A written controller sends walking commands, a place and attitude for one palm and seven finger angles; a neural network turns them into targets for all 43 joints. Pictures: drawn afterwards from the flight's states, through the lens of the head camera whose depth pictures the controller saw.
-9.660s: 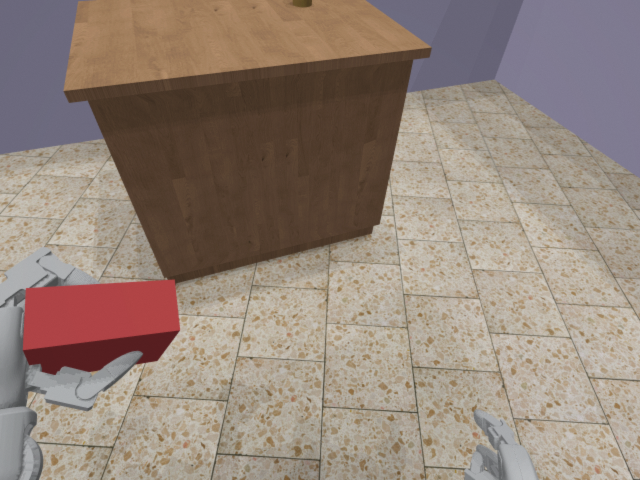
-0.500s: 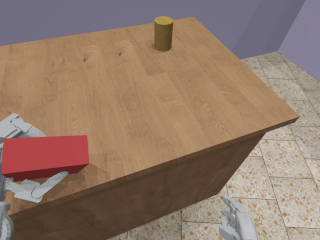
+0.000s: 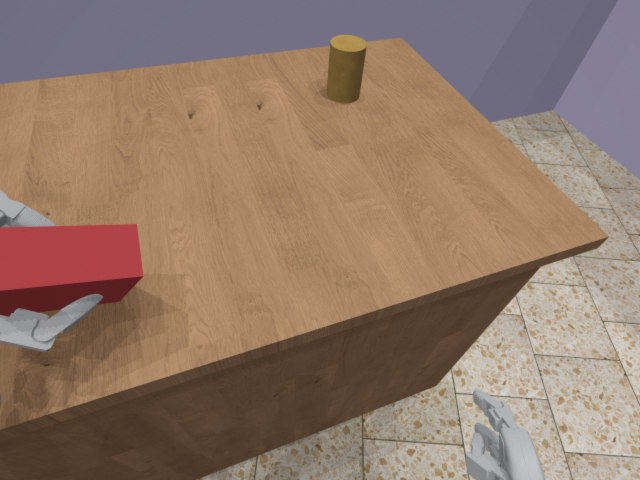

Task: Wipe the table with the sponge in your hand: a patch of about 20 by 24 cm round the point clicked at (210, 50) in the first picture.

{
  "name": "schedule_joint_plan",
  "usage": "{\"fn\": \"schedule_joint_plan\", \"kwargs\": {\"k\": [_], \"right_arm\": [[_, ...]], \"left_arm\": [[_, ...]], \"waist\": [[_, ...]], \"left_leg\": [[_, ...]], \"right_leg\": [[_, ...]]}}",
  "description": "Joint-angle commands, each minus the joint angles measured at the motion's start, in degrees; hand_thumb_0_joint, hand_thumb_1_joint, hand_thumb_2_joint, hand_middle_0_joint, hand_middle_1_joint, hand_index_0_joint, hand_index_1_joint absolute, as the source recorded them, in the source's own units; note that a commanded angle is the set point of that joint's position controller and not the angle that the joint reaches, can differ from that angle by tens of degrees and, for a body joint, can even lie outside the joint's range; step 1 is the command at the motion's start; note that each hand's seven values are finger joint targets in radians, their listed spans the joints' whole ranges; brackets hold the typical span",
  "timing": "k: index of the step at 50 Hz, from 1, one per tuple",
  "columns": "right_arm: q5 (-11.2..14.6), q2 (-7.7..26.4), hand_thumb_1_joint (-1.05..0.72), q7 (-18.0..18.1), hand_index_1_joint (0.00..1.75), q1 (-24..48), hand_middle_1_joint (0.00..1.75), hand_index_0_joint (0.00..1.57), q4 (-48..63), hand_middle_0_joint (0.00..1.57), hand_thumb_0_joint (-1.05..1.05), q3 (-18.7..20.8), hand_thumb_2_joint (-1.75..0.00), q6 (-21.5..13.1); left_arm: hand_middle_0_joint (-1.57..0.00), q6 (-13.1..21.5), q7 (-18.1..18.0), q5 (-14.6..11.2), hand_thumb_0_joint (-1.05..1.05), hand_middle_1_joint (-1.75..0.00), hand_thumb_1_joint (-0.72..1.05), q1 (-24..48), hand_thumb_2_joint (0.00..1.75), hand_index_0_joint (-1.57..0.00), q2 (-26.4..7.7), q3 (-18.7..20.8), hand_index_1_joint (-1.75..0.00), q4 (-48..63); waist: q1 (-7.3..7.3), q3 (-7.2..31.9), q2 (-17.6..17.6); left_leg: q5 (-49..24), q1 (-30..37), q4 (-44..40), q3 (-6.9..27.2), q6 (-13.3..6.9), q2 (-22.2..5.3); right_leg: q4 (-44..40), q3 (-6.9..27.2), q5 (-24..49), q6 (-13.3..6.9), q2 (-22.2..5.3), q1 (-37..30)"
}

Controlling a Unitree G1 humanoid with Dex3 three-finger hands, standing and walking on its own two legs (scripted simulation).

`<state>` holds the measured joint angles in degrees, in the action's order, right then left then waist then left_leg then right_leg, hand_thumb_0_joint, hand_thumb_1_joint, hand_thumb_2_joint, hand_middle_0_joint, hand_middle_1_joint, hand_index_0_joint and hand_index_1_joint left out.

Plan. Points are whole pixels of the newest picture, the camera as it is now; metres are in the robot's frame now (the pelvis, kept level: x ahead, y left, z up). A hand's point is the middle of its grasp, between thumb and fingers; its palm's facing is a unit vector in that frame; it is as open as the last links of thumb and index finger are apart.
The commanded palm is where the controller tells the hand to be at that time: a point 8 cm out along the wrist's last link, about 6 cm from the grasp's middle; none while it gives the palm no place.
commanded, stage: come to a stop and stand still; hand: left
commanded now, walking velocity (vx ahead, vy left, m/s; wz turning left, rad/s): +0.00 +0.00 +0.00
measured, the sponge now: (83, 270) +0.26 +0.26 +0.16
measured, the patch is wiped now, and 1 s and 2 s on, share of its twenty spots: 0.00 0.00 0.00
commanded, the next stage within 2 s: look again from close up in 0.72 s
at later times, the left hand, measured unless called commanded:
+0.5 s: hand (61, 277) +0.25 +0.28 +0.16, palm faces +0.39 -0.85 -0.35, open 9.4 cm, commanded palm +0.19 +0.32 +0.18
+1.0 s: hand (50, 289) +0.24 +0.28 +0.15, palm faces +0.41 -0.83 -0.38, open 9.4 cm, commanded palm +0.18 +0.31 +0.18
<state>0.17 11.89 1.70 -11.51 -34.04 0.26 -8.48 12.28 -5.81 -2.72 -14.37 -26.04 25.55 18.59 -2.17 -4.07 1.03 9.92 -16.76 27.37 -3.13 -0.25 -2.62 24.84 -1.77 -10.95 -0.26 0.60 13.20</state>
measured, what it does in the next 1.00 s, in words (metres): stands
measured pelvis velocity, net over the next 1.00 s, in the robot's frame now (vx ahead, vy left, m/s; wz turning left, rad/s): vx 0.03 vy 0.03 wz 0.03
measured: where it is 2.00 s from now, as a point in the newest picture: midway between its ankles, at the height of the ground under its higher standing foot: outside the picture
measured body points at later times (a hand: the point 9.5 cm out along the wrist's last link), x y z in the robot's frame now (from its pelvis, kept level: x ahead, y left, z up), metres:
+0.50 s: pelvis +0.03 +0.03 +0.00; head +0.06 +0.06 +0.45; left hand +0.22 +0.32 +0.17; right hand +0.23 -0.18 -0.06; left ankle +0.05 +0.11 -0.74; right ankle +0.02 -0.12 -0.74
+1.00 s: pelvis +0.03 +0.03 +0.00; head +0.05 +0.05 +0.45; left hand +0.21 +0.33 +0.17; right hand +0.22 -0.18 -0.07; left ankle +0.05 +0.11 -0.74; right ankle +0.02 -0.12 -0.74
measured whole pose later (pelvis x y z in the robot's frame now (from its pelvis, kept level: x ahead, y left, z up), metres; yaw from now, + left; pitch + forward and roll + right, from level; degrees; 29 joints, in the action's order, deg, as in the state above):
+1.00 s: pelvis +0.03 +0.03 +0.00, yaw +1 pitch -2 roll -2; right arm 0.6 10.3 2.2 -10.2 -33.2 -0.9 -6.2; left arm 9.9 -6.9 -1.6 -24.7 -20.6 19.9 27.8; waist -1.6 -5.1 0.9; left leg 12.4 -13.4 27.2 -2.8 -2.6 -0.2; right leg 21.7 -2.1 -12.1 2.3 -1.6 7.9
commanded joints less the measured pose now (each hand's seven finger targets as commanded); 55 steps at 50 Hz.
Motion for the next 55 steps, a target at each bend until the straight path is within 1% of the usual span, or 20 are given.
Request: {"fn": "schedule_joint_plan", "kwargs": {"k": [1, 4, 6, 7, 8, 10, 13, 18, 21, 27, 28, 31, 33, 37, 38, 47, 48, 52, 53, 55], "right_arm": [[0.91, 6.72, -0.9, -1.3, 0.3, 5.06, 0.3, 0.2, 10.56, 0.2, 0.0, 2.28, -0.9, -4.35], [0.98, 6.88, -0.9, -0.56, 0.3, 5.39, 0.3, 0.2, 10.97, 0.2, 0.0, 2.1, -0.9, -4.57], [0.71, 6.92, -0.9, 0.19, 0.3, 5.27, 0.3, 0.2, 10.65, 0.2, 0.0, 2.01, -0.9, -4.6], [0.67, 6.97, -0.9, 0.6, 0.3, 6.39, 0.3, 0.2, 10.03, 0.2, 0.0, 1.68, -0.9, -4.47], [0.45, 7.0, -0.9, 0.95, 0.3, 5.56, 0.3, 0.2, 9.8, 0.2, 0.0, 1.73, -0.9, -4.4], [0.52, 6.65, -0.9, 1.11, 0.3, 5.01, 0.3, 0.2, 9.27, 0.2, 0.0, 1.53, -0.9, -4.58], [0.48, 6.4, -0.9, 0.71, 0.3, 4.56, 0.3, 0.2, 8.44, 0.2, 0.0, 1.47, -0.9, -5.08], [0.43, 6.38, -0.9, -0.51, 0.3, 4.66, 0.3, 0.2, 8.5, 0.2, 0.0, 1.5, -0.9, -5.13], [0.37, 6.66, -0.9, -0.66, 0.3, 5.28, 0.3, 0.2, 9.0, 0.2, 0.0, 1.78, -0.9, -4.37], [0.6, 6.23, -0.9, 0.11, 0.3, 6.63, 0.3, 0.2, 9.68, 0.2, 0.0, 1.74, -0.9, -2.43], [0.5, 5.97, -0.9, 0.2, 0.3, 5.72, 0.3, 0.2, 9.88, 0.2, 0.0, 1.65, -0.9, -1.87], [0.69, 6.25, -0.9, 0.32, 0.3, 5.64, 0.3, 0.2, 10.29, 0.2, 0.0, 2.05, -0.9, -1.68], [0.7, 6.24, -0.9, 0.36, 0.3, 5.53, 0.3, 0.2, 10.08, 0.2, 0.0, 1.82, -0.9, -1.51], [0.99, 6.43, -0.9, 0.37, 0.3, 6.67, 0.3, 0.2, 9.96, 0.2, 0.0, 2.1, -0.9, -1.8], [0.75, 6.63, -0.9, 0.37, 0.3, 5.42, 0.3, 0.2, 9.76, 0.2, 0.0, 1.96, -0.9, -1.26], [0.98, 6.51, -0.9, 1.06, 0.3, 6.88, 0.3, 0.2, 9.94, 0.2, 0.0, 1.95, -0.9, -1.19], [0.73, 6.32, -0.9, 1.14, 0.3, 6.08, 0.3, 0.2, 9.93, 0.2, 0.0, 1.7, -0.9, -0.84], [0.86, 6.5, -0.9, 1.08, 0.3, 6.79, 0.3, 0.2, 9.95, 0.2, 0.0, 1.86, -0.9, -1.31], [0.77, 6.34, -0.9, 1.09, 0.3, 5.85, 0.3, 0.2, 9.87, 0.2, 0.0, 1.79, -0.9, -0.99], [0.8, 6.62, -0.9, 1.12, 0.3, 5.91, 0.3, 0.2, 9.96, 0.2, 0.0, 2.09, -0.9, -1.16]], "left_arm": [[-1.2, 4.4, 0.08, -0.43, 0.0, -1.6, 0.1, -8.2, 1.3, -1.2, -3.51, -2.21, -1.6, 20.76], [-1.2, 3.74, -0.89, 0.24, 0.0, -1.6, 0.1, -7.83, 1.3, -1.2, -5.59, 0.71, -1.6, 22.03], [-1.2, 3.89, -1.3, 0.43, 0.0, -1.6, 0.1, -5.2, 1.3, -1.2, -7.16, 3.2, -1.6, 21.13], [-1.2, 3.82, -1.81, 0.53, 0.0, -1.6, 0.1, -4.05, 1.3, -1.2, -9.65, 5.63, -1.6, 21.55], [-1.2, 4.15, -1.74, 0.65, 0.0, -1.6, 0.1, -1.9, 1.3, -1.2, -7.33, 4.19, -1.6, 20.83], [-1.2, 4.4, -1.95, 0.84, 0.0, -1.6, 0.1, 0.68, 1.3, -1.2, -6.62, 3.83, -1.6, 19.57], [-1.2, 4.69, -1.72, 1.42, 0.0, -1.6, 0.1, 1.4, 1.3, -1.2, -4.46, 1.78, -1.6, 18.63], [-1.2, 3.83, -1.14, 1.53, 0.0, -1.6, 0.1, -3.03, 1.3, -1.2, -0.96, -2.21, -1.6, 20.73], [-1.2, 3.35, -1.32, 1.48, 0.0, -1.6, 0.1, -3.85, 1.3, -1.2, -2.36, -1.26, -1.6, 22.99], [-1.2, 2.93, -2.18, 0.93, 0.0, -1.6, 0.1, -6.47, 1.3, -1.2, -6.96, 4.83, -1.6, 24.58], [-1.2, 3.0, -1.81, 0.48, 0.0, -1.6, 0.1, -7.22, 1.3, -1.2, -4.5, 2.78, -1.6, 23.69], [-1.2, 3.17, -1.87, 0.29, 0.0, -1.6, 0.1, -6.75, 1.3, -1.2, -5.22, 2.89, -1.6, 26.01], [-1.2, 2.75, -1.84, 0.27, 0.0, -1.6, 0.1, -7.96, 1.3, -1.2, -3.51, 1.29, -1.6, 24.76], [-1.2, 2.14, -2.27, 0.66, 0.0, -1.6, 0.1, -8.17, 1.3, -1.2, -4.19, 1.55, -1.6, 24.74], [-1.2, 1.95, -2.07, 0.46, 0.0, -1.6, 0.1, -8.37, 1.3, -1.2, -2.24, -0.31, -1.6, 23.26], [-1.2, 1.67, -2.66, 0.9, 0.0, -1.6, 0.1, -5.12, 1.3, -1.2, -5.38, 2.09, -1.6, 23.67], [-1.2, 1.73, -2.34, 0.58, 0.0, -1.6, 0.1, -5.69, 1.3, -1.2, -3.14, 0.21, -1.6, 22.18], [-1.2, 1.66, -2.57, 0.79, 0.0, -1.6, 0.1, -6.3, 1.3, -1.2, -5.11, 2.13, -1.6, 22.91], [-1.2, 1.67, -2.22, 0.6, 0.0, -1.6, 0.1, -6.91, 1.3, -1.2, -2.42, -0.24, -1.6, 21.87], [-1.2, 1.71, -2.33, 0.56, 0.0, -1.6, 0.1, -6.48, 1.3, -1.2, -3.62, 0.57, -1.6, 22.93]], "waist": [[-0.73, 11.45, -4.73], [-0.02, 8.77, 1.94], [0.48, 6.68, 1.99], [0.5, 6.07, 0.2], [1.09, 5.5, -2.44], [0.78, 5.77, -8.3], [0.92, 7.63, -11.37], [0.97, 10.55, -4.46], [0.84, 11.2, -4.44], [0.75, 13.21, -6.11], [0.8, 12.31, -5.83], [0.85, 13.46, -7.39], [0.91, 12.97, -7.03], [0.88, 12.72, -7.15], [1.01, 11.67, -6.55], [0.98, 8.82, -5.26], [1.04, 8.33, -5.34], [0.87, 8.62, -4.89], [1.09, 8.29, -5.09], [1.06, 8.52, -4.93]], "left_leg": [[7.16, 0.86, -7.64, 5.36, -1.93, -3.05], [15.21, -1.28, -8.87, 6.48, -1.82, -2.8], [15.85, -0.35, -9.02, 6.64, -1.61, -2.31], [16.04, 0.97, -9.54, 6.22, -1.39, -2.58], [17.93, -0.93, -10.87, 7.63, -1.91, -3.2], [18.33, -2.36, -12.21, 7.92, -2.26, -3.81], [14.41, -0.52, -10.82, 7.12, -2.21, -3.65], [-1.37, 5.14, -5.97, 5.15, -1.04, -1.95], [-8.88, 6.65, -4.83, 4.99, -0.66, -1.8], [-15.45, 9.05, -3.46, 4.24, -0.27, -1.74], [-16.14, 8.37, -3.48, 4.64, -0.44, -2.1], [-19.06, 9.92, -2.86, 4.67, -0.25, -2.55], [-18.32, 10.19, -3.38, 4.74, -0.26, -2.73], [-15.44, 10.37, -3.59, 4.42, -0.31, -2.94], [-12.92, 8.58, -4.34, 4.85, -0.51, -2.89], [1.01, 5.21, -7.57, 5.16, -0.58, -2.21], [2.22, 4.56, -8.12, 5.74, -0.86, -2.27], [2.89, 4.35, -8.03, 5.41, -0.77, -2.12], [2.71, 4.13, -8.04, 5.63, -0.92, -2.07], [1.96, 4.21, -7.71, 5.81, -0.96, -2.2]], "right_leg": [[-1.37, 4.19, -3.64, -0.11, -3.34, -5.91], [-2.94, 3.13, -9.05, 0.18, -2.47, -3.87], [-4.51, 3.75, -11.03, 0.03, -2.42, -1.09], [-4.21, 3.42, -10.93, 0.13, -1.63, 0.33], [-2.9, 2.44, -10.19, 0.04, -1.9, -1.17], [-0.7, 2.31, -6.32, -0.11, -1.41, -4.62], [-0.39, 1.61, -1.96, -0.31, -1.63, -6.23], [-2.67, 1.34, 6.49, -0.16, -2.01, -6.68], [-2.18, 1.56, 9.87, -0.1, -2.37, -7.06], [-1.91, 1.55, 13.5, -0.18, -2.61, -8.09], [-2.18, 0.76, 13.64, -0.16, -2.92, -8.55], [-1.52, 0.86, 14.54, -0.29, -3.04, -9.03], [-1.86, 0.22, 13.15, -0.04, -2.8, -8.4], [-2.2, 1.18, 12.55, 0.01, -3.15, -7.98], [-2.77, 0.6, 11.21, 0.01, -3.14, -8.35], [-4.42, 2.08, 5.94, -0.21, -3.15, -8.11], [-4.85, 1.4, 4.98, -0.22, -3.26, -8.33], [-5.18, 2.08, 4.97, -0.21, -3.14, -8.6], [-5.31, 1.52, 4.84, -0.33, -3.36, -8.74], [-5.29, 1.86, 5.6, -0.36, -3.7, -9.1]]}}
